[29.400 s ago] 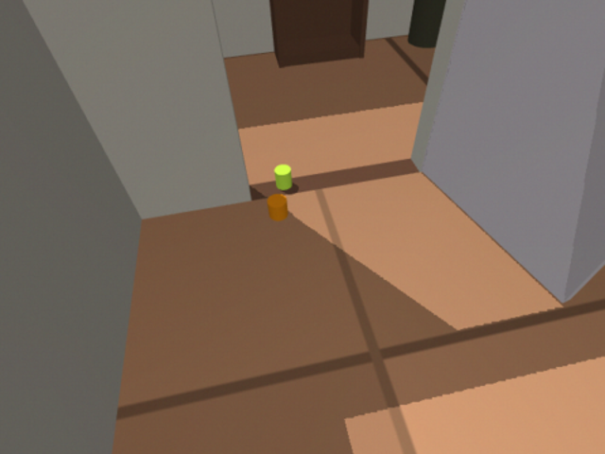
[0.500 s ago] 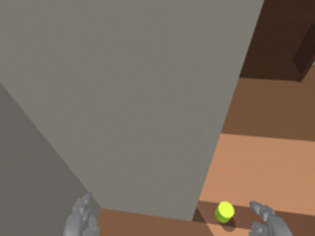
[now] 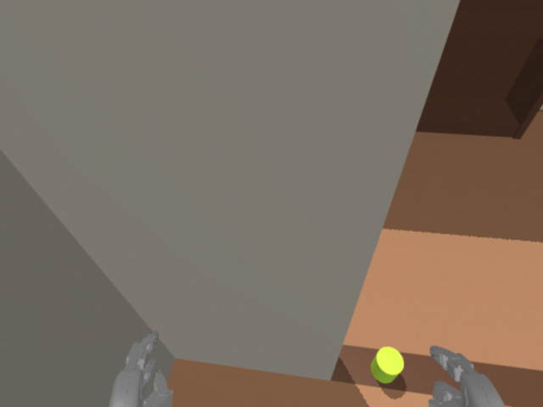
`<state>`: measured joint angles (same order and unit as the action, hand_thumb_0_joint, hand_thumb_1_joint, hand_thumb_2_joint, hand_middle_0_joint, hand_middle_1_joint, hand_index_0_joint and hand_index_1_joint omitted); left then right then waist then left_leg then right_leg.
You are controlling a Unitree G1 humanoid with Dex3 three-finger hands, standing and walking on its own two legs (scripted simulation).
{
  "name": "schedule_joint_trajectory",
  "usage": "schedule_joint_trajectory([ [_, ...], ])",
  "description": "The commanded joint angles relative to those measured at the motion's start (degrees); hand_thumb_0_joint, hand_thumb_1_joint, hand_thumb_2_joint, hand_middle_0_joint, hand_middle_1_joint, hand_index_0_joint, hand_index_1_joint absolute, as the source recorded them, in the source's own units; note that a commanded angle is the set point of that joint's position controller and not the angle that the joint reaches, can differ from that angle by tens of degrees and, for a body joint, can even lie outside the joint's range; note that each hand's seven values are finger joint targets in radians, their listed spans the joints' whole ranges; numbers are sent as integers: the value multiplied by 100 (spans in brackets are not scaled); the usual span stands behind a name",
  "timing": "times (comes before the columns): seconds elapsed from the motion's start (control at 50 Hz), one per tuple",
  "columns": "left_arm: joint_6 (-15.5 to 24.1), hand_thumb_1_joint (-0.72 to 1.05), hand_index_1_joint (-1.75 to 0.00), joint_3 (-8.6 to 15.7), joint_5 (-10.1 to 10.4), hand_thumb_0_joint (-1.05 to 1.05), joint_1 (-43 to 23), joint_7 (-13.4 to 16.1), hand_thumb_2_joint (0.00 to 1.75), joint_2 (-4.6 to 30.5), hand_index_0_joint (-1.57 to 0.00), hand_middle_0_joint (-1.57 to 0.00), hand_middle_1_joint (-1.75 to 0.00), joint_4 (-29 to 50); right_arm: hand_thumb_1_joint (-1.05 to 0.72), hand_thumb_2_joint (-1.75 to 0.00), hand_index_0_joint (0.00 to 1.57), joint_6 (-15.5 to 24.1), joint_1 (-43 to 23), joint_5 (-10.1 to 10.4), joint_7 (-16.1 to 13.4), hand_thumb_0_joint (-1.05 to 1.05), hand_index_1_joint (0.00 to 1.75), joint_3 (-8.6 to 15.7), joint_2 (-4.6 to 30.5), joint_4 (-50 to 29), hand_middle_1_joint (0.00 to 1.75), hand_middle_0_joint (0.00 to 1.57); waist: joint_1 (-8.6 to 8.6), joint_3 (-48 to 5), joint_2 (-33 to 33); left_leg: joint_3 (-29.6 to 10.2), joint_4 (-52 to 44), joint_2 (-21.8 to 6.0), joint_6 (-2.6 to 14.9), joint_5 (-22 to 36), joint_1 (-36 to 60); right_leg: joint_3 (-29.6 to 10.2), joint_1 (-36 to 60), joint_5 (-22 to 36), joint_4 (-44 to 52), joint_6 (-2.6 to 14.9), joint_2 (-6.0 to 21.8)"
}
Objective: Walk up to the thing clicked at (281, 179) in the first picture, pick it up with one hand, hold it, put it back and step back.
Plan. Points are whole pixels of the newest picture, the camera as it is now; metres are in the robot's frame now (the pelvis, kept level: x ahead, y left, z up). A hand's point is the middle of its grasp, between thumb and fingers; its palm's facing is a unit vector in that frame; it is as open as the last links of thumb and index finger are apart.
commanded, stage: home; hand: right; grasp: from above
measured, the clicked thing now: (386, 365) +0.39 -0.29 -0.66
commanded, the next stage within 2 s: stand in 0.54 s
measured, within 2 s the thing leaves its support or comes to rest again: neither
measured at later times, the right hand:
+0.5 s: hand (435, 403) +0.17 -0.18 -0.05, palm faces +0.04 +0.98 -0.20, open 7.4 cm
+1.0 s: hand out of the picture +0.09 -0.24 -0.11, palm faces +0.01 +0.94 -0.34, open 7.4 cm
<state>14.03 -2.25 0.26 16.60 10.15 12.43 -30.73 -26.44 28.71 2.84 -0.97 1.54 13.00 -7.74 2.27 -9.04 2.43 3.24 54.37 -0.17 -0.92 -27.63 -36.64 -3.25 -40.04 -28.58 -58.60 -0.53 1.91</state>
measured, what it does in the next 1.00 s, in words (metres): stands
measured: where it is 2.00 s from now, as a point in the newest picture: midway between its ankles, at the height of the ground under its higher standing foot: outside the picture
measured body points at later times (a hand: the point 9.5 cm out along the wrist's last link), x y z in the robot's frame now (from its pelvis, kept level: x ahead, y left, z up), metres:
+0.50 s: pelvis +0.01 +0.00 +0.00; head +0.03 -0.01 +0.45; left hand +0.17 +0.24 -0.06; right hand +0.16 -0.24 -0.03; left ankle +0.00 +0.13 -0.68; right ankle +0.01 -0.12 -0.68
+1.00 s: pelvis -0.01 -0.01 +0.04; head +0.00 -0.02 +0.49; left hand +0.09 +0.27 -0.08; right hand +0.09 -0.29 -0.08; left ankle +0.00 +0.13 -0.68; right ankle +0.01 -0.12 -0.68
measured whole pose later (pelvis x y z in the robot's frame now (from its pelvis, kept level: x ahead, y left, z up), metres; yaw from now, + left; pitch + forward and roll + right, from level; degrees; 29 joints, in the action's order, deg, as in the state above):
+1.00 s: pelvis -0.01 -0.01 +0.04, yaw +1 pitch -1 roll +0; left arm 1.1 2.5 -3.4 11.2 0.5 16.5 -51.6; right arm -2.6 13.5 -2.7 -2.2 2.5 16.7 45.8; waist -0.8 1.7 -0.7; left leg 0.1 39.9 -2.3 -1.9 -20.9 -18.2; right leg 0.4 -19.2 -20.8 -40.8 0.9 -0.2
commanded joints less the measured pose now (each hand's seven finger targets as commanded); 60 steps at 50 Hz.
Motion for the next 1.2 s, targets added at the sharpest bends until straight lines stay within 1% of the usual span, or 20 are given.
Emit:
schedule_joint_trajectory([
  [0.0, 314, 90, -30, 333, 21, 0, -412, 100, 90, 680, -20, -20, -30, 899, -90, -90, 20, 263, -139, -13, -36, 0, 30, 365, 562, -1142, 30, 20, -23, -490, 27, 72, -878, 136, 75, 1114, 231, 115, 588, 1262, 953, 114, -174],
  [0.38, 234, 90, -30, 381, 19, 0, -360, 76, 90, 735, -20, -20, -30, 854, -90, -90, 20, 262, 19, -1, -51, 0, 30, 424, 633, -1018, 30, 20, 23, -549, 22, 79, -804, 153, 67, 1563, 302, 87, 711, 1736, 860, 102, -160],
  [0.4, 239, 90, -30, 363, 17, 0, -382, 69, 90, 703, -20, -20, -30, 891, -90, -90, 20, 294, -163, -10, -49, 0, 30, 298, 568, -1210, 30, 20, 29, -617, 37, 87, -779, 150, 70, 1590, 303, 74, 704, 1760, 866, 102, -161],
  [0.42, 231, 90, -30, 377, 20, 0, -368, 70, 90, 727, -20, -20, -30, 871, -90, -90, 20, 282, 0, -6, -61, 0, 30, 414, 627, -1042, 30, 20, -5, -574, 31, 98, -758, 158, 87, 1514, 277, 57, 696, 1737, 899, 91, -151],
  [0.48, 225, 90, -30, 355, 19, 0, -390, 60, 90, 695, -20, -20, -30, 901, -90, -90, 20, 311, -177, -18, -54, 0, 30, 276, 539, -1214, 30, 20, -16, -507, 144, 119, -761, 173, 97, 1348, 201, 48, 688, 1585, 965, 70, -127],
  [0.5, 217, 90, -30, 387, 24, 0, -350, 66, 90, 742, -20, -20, -30, 864, -90, -90, 20, 290, -32, -6, -65, 0, 30, 388, 608, -1113, 30, 20, -20, -543, 158, 107, -748, 168, 109, 1365, 235, 44, 738, 1630, 960, 66, -123],
  [0.6, 196, 90, -30, 376, 25, 0, -371, 52, 90, 721, -20, -20, -30, 897, -90, -90, 20, 296, -99, -1, -58, 0, 30, 351, 612, -1144, 30, 20, -1, -545, 71, 103, -762, 161, 95, 1437, 278, 32, 672, 1669, 922, 83, -131],
  [0.62, -399, 90, -30, 518, -729, 0, -780, -290, 90, 1291, -20, -20, -30, -531, -90, -90, 20, 1489, -1794, -655, -297, 0, 30, 313, 1089, 866, 30, 20, -474, 880, -197, -457, -963, -262, 329, 1625, 1093, -55, 766, 2675, 1465, 393, 135],
  [0.64, -627, 90, -30, 658, -657, 0, -748, -438, 90, 1399, -20, -20, -30, -500, -90, -90, 20, 1895, -1136, -670, -281, 0, 30, 450, 1102, 1846, 30, 20, -437, 189, -467, -627, -1037, -303, 541, 1985, 1347, 5, 1378, 3123, 1314, 423, 69],
  [0.66, -731, 90, -30, 641, -675, 0, -674, -540, 90, 1385, -20, -20, -30, -479, -90, -90, 20, 2085, -1087, -717, -261, 0, 30, 423, 1165, 2141, 30, 20, -372, 10, -491, -650, -1023, -327, 575, 2293, 1400, 42, 1601, 3286, 1315, 445, 63],
  [0.68, -802, 90, -30, 615, -668, 0, -510, -610, 90, 1380, -20, -20, -30, -514, -90, -90, 20, 2189, -1325, -704, -223, 0, 30, 388, 1215, 2288, 30, 20, -234, 129, -255, -735, -1112, -332, 543, 2266, 1364, -104, 1505, 2890, 1496, 457, 69],
  [0.7, -833, 90, -30, 611, -574, 0, -634, -682, 90, 1358, -20, -20, -30, -629, -90, -90, 20, 2289, -1377, -659, -197, 0, 30, 347, 1226, 2533, 30, 20, -314, 81, -84, -761, -1131, -389, 514, 2190, 1506, -116, 1758, 2625, 1688, 465, 50],
  [0.72, -855, 90, -30, 620, -406, 0, -667, -777, 90, 1201, -20, -20, -30, -745, -90, -90, 20, 2338, -1480, -628, -178, 0, 30, 357, 1199, 2769, 30, 20, -332, -18, -88, -708, -1158, -419, 440, 2037, 1642, -98, 1890, 2413, 1802, 471, 27],
  [0.78, -933, 90, -30, 681, -286, 0, -929, -876, 90, 1198, -20, -20, -30, -936, -90, -90, 20, 2415, -1609, -537, -173, 0, 30, 376, 1181, 3471, 30, 20, -432, 18, -407, -726, -1503, -454, 376, 1900, 1752, -55, 2080, 2274, 1920, 385, 3],
  [0.82, -1015, 90, -30, 715, -293, 0, -921, -900, 90, 1159, -20, -20, -30, -1145, -90, -90, 20, 2521, -1787, -545, -182, 0, 30, 370, 1215, 3898, 30, 20, -361, 89, -546, -862, -1836, -581, 377, 1734, 1826, 11, 2172, 1858, 1978, 377, -36],
  [0.88, -1086, 90, -30, 724, -342, 0, -953, -901, 90, 1218, -20, -20, -30, -1379, -90, -90, 20, 2597, -1888, -551, -177, 0, 30, 368, 1178, 4396, 30, 20, -358, 540, -179, -771, -2123, -492, 291, 1161, 1708, -181, 2159, 1206, 2540, 411, 81],
  [0.96, -1150, 90, -30, 721, -332, 0, -963, -887, 90, 1288, -20, -20, -30, -1683, -90, -90, 20, 2665, -1847, -536, -151, 0, 30, 345, 1160, 5038, 30, 20, -362, 908, -2, -684, -2424, -440, 257, 1214, 2007, -389, 2116, 883, 3145, 407, 221],
  [1.02, -1162, 90, -30, 704, -291, 0, -806, -856, 90, 1288, -20, -20, -30, -1925, -90, -90, 20, 2721, -1880, -503, -143, 0, 30, 340, 1217, 5418, 30, 20, -300, 797, -138, -700, -2604, -508, 256, 1681, 2350, -346, 2447, 1582, 3257, 334, 245],
  [1.14, -1213, 90, -30, 691, -245, 0, -853, -815, 90, 1402, -20, -20, -30, -2334, -90, -90, 20, 2719, -1869, -453, -152, 0, 30, 300, 1231, 6076, 30, 20, -308, 988, -57, -639, -3003, -503, 184, 1756, 2680, -415, 2685, 1538, 3842, 282, 329],
  [1.18, -1217, 90, -30, 688, -228, 0, -828, -807, 90, 1392, -20, -20, -30, -2458, -90, -90, 20, 2743, -1840, -454, -154, 0, 30, 289, 1272, 6252, 30, 20, -311, 949, -188, -684, -3160, -567, 186, 1937, 2776, -319, 2875, 1914, 3767, 259, 304],
])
